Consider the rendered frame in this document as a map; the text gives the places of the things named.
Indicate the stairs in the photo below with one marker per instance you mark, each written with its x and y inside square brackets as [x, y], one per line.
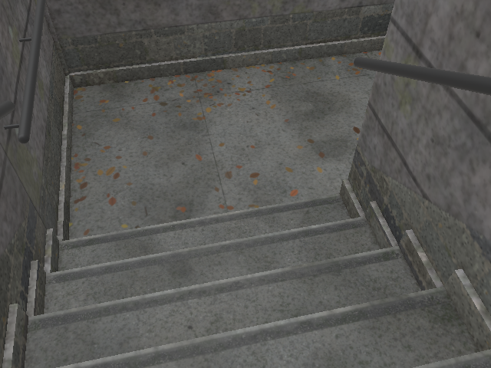
[293, 285]

